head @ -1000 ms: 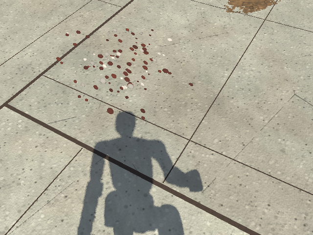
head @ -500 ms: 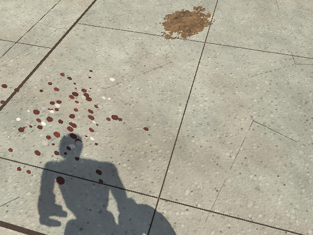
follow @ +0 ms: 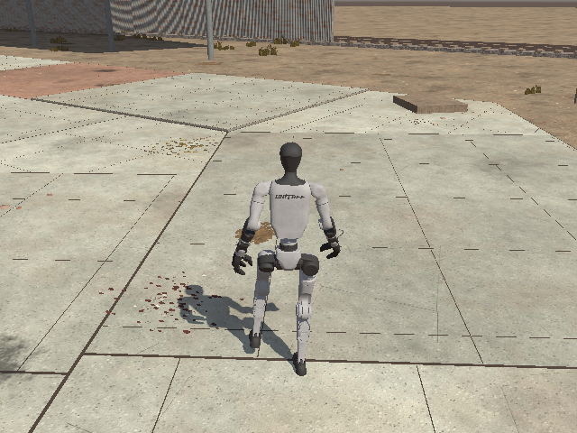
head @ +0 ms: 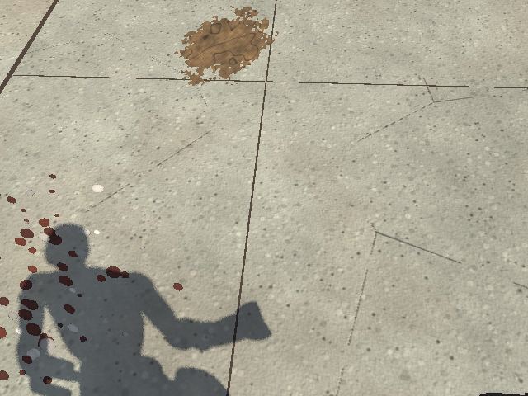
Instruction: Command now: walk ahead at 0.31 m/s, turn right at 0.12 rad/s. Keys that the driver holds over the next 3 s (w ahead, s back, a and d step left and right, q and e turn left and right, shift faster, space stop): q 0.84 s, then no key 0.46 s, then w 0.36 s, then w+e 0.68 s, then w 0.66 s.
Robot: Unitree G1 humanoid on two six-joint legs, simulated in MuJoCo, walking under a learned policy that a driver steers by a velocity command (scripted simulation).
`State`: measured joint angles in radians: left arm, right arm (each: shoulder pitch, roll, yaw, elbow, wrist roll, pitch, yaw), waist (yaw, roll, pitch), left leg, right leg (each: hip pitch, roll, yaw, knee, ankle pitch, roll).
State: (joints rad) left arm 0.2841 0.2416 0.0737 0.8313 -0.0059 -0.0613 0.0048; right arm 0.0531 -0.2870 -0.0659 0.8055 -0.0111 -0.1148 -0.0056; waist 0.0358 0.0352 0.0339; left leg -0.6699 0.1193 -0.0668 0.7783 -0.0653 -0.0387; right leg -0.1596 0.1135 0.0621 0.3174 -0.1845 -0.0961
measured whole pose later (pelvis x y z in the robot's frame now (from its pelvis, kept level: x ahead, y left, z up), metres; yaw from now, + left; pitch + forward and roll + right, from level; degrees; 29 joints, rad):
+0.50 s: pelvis +0.16 +0.04 -0.01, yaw +12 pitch +3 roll -1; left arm 0.13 0.27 0.06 0.76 0.00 0.00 0.05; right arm 0.18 -0.29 -0.08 0.74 0.00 0.01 -0.02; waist -0.04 0.01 0.04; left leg -0.43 -0.11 -0.14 0.45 -0.06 0.05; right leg -0.49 0.02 0.12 0.77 -0.35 0.05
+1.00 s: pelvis +0.19 +0.02 -0.01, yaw +29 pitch +2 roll +0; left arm 0.20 0.28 0.07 0.72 -0.02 0.01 0.03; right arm 0.15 -0.28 -0.07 0.63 0.02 0.06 0.01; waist 0.04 -0.01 0.03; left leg -0.32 0.01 0.01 0.60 -0.28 -0.03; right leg -0.27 -0.10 -0.09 0.51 -0.27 0.03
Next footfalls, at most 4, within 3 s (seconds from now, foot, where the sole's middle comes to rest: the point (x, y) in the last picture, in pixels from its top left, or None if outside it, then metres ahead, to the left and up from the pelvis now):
0.16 left None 0.28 0.14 -0.78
0.60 right None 0.28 -0.09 -0.78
1.02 left None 0.18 0.17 -0.78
1.34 right None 0.27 -0.07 -0.78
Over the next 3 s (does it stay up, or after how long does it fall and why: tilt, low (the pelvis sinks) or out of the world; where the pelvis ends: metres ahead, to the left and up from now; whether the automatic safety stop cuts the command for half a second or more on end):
stays up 0.90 0.28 -0.01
